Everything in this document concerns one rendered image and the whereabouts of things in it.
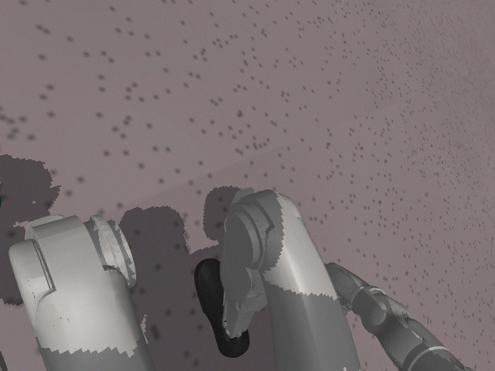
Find right robot arm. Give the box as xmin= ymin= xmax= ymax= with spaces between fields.
xmin=352 ymin=286 xmax=474 ymax=371

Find right robot foot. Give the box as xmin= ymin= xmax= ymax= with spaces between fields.
xmin=194 ymin=258 xmax=250 ymax=358

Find right robot hand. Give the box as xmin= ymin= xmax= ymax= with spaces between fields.
xmin=323 ymin=262 xmax=370 ymax=315

